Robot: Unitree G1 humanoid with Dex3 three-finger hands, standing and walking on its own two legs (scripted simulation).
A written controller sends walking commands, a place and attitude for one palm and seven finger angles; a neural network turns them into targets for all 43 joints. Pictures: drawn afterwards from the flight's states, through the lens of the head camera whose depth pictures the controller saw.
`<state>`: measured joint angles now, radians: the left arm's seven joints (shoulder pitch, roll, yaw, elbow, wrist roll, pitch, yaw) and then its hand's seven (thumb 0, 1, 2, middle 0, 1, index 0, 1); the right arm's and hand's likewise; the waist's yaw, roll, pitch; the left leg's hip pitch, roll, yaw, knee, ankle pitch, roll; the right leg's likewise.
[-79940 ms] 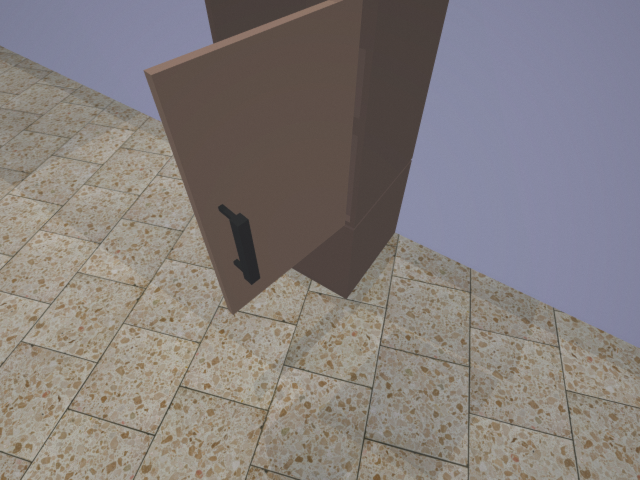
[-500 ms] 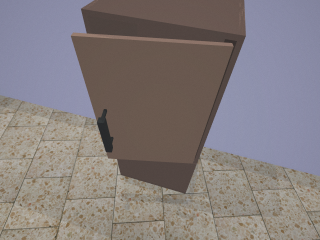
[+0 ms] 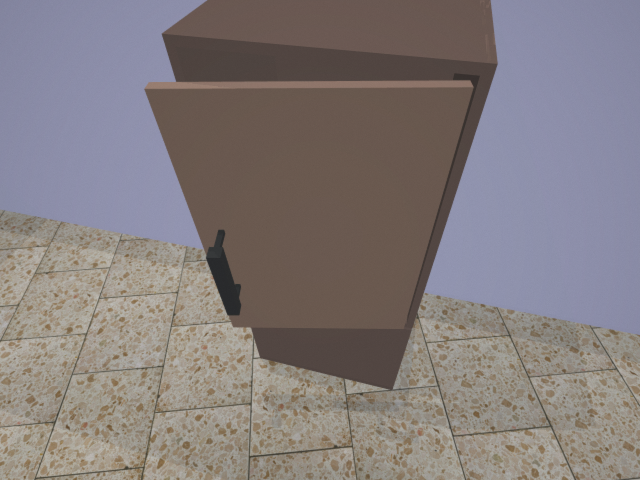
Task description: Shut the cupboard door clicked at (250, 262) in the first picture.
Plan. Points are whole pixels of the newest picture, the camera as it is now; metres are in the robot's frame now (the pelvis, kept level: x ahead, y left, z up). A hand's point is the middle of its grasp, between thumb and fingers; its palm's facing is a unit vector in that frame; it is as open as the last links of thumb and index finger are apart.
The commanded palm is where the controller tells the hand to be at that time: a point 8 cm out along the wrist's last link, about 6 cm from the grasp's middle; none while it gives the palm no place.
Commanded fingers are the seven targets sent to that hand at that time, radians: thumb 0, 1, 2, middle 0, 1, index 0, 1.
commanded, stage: look again from close up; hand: left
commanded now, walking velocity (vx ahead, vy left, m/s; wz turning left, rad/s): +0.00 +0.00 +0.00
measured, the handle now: (227, 274) +0.47 +0.20 -0.09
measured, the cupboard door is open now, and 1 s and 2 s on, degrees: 13 13 13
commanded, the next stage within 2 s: raise the hand and make a fist in 0.20 s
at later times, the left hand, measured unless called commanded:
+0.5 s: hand (203, 400) +0.22 +0.17 -0.02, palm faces +0.21 -0.98 -0.06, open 7.1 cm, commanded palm +0.12 +0.22 -0.07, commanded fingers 0.00 0.90 0.90 -0.38 -0.50 -0.38 -0.50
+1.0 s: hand (216, 438) +0.19 +0.15 -0.08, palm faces -0.02 -1.00 -0.02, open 4.8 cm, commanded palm +0.15 +0.21 -0.07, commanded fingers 0.00 0.90 0.90 -0.84 -1.00 -0.84 -1.00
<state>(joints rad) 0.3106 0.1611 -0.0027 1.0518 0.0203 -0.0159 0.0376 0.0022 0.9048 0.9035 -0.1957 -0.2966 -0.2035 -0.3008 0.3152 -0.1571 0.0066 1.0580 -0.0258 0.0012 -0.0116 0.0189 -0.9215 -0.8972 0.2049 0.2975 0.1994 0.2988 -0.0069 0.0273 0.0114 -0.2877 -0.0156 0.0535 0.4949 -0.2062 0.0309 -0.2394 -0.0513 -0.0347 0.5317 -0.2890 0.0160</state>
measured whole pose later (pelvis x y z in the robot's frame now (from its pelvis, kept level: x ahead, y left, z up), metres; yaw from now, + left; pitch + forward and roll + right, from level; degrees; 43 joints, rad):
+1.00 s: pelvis -0.02 -0.04 -0.12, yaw +0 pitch +18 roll -2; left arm 0.39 0.22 0.18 0.00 -0.31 -0.37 -0.34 0.01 0.90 0.90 -0.66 -0.81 -0.67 -0.81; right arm 0.19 -0.17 -0.01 0.58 0.03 -0.20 -0.08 0.01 -0.90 -0.90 0.21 0.30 0.20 0.30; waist 0.02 0.04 -0.17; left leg -1.11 0.06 -0.04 1.32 -0.52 -0.03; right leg -1.02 0.00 -0.11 1.32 -0.61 -0.05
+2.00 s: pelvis -0.02 -0.01 -0.12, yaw +0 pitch +19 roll -4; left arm 0.39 0.23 0.15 -0.03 -0.27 -0.42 -0.22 0.02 0.90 0.90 -1.29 -1.50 -1.30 -1.50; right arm 0.24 -0.23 0.00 0.51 0.00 -0.14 -0.05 0.01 -0.90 -0.90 0.21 0.30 0.20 0.30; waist -0.01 0.03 -0.19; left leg -1.11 0.05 -0.02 1.32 -0.53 0.01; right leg -1.00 -0.01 -0.09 1.28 -0.60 -0.01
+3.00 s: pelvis -0.02 -0.01 -0.12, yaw -1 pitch +21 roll -2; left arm -0.07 0.24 0.19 0.37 -0.23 -0.44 -0.20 0.02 0.90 0.90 -1.30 -1.50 -1.31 -1.50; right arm 0.24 -0.25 0.00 0.58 0.00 -0.09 -0.04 0.01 -0.90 -0.90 0.21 0.30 0.20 0.30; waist -0.03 0.02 -0.18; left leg -1.15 0.05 -0.01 1.31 -0.52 0.01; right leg -1.06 -0.01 -0.07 1.30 -0.60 -0.01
